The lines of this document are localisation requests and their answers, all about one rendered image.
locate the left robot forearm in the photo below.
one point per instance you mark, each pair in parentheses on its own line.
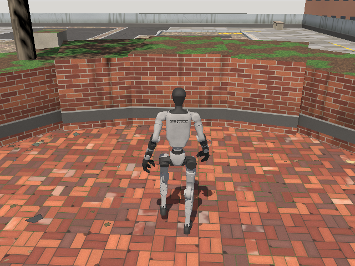
(150,149)

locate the robot left shin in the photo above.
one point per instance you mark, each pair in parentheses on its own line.
(163,191)

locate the left robot hand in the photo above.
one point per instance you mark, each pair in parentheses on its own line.
(145,164)

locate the right robot forearm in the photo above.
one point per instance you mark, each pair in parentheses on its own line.
(204,145)

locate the right robot hand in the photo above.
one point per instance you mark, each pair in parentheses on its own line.
(201,153)

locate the robot torso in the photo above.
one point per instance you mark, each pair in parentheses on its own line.
(178,133)

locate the left robot upper arm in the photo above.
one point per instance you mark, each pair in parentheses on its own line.
(161,116)

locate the right robot upper arm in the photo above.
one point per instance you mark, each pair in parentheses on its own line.
(198,126)

